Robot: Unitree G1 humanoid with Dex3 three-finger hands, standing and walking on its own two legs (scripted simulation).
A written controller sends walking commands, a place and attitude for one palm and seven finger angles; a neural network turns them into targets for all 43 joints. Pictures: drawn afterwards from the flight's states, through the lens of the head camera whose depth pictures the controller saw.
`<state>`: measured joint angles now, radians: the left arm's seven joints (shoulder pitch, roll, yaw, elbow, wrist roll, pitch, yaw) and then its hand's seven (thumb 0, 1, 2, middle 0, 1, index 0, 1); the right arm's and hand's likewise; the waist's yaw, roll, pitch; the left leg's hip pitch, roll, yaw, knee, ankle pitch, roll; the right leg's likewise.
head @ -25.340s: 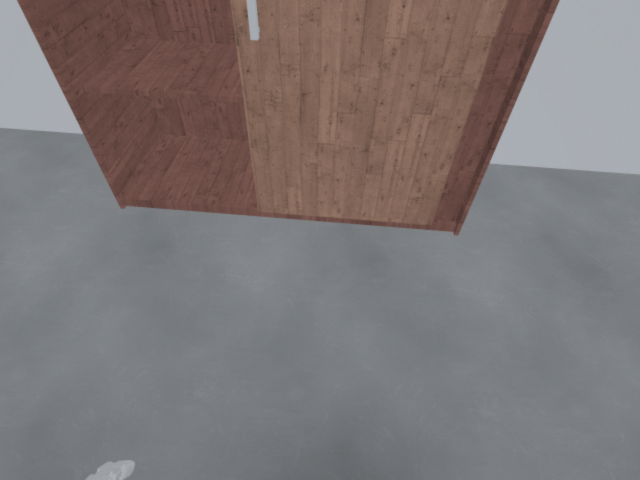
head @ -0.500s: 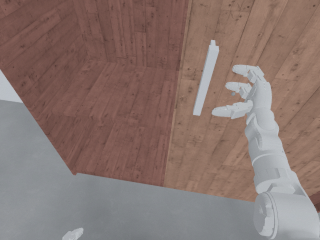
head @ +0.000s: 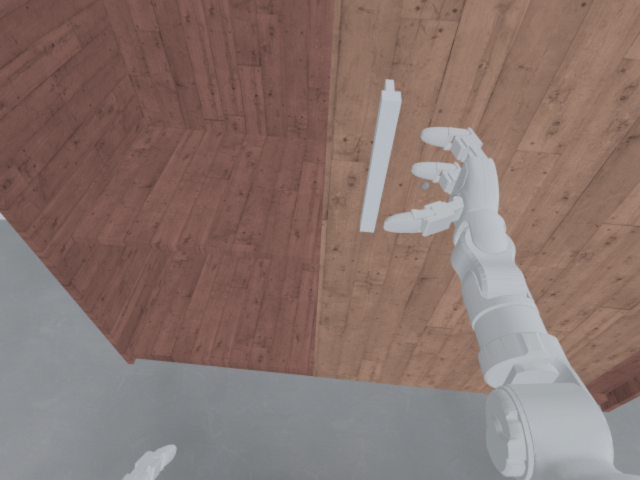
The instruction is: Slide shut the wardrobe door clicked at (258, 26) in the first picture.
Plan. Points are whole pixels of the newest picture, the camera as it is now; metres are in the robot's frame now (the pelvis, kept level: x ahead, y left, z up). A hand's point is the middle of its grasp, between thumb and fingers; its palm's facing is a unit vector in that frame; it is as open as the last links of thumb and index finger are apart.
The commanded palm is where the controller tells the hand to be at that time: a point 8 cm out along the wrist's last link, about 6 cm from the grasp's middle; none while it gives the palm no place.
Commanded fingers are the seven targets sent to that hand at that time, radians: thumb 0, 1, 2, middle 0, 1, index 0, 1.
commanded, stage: move the hooked fingers beside the handle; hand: right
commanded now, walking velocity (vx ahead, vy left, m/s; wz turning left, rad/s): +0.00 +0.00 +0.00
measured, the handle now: (377, 163) +0.49 -0.02 +0.15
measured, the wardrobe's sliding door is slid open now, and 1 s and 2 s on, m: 0.58 0.58 0.58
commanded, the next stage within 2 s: none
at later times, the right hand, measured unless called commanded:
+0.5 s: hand (412, 183) +0.45 -0.06 +0.16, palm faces +0.00 +1.00 +0.01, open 13.9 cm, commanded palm +0.42 -0.12 +0.15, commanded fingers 0.00 0.50 -0.30 0.30 1.20 0.30 1.20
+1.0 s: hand (420, 181) +0.45 -0.07 +0.16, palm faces -0.04 +1.00 +0.02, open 13.4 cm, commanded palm +0.43 -0.16 +0.15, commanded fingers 0.00 0.50 -0.30 0.30 1.20 0.30 1.20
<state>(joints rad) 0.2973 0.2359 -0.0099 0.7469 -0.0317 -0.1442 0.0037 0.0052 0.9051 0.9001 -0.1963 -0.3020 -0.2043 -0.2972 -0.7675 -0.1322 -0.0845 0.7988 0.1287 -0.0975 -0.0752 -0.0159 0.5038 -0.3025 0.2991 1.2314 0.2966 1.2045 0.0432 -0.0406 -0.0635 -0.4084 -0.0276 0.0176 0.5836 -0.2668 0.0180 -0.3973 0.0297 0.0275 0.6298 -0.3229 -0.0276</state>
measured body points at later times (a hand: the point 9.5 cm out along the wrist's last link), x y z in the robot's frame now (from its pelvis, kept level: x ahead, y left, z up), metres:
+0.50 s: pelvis -0.01 +0.01 +0.00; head +0.01 +0.03 +0.45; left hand +0.08 +0.26 -0.12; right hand +0.44 -0.12 +0.16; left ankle +0.02 +0.11 -0.73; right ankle +0.00 -0.10 -0.73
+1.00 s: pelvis -0.02 +0.01 +0.00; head +0.00 +0.02 +0.45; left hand +0.05 +0.27 -0.12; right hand +0.45 -0.13 +0.16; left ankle +0.02 +0.11 -0.73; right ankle +0.00 -0.10 -0.73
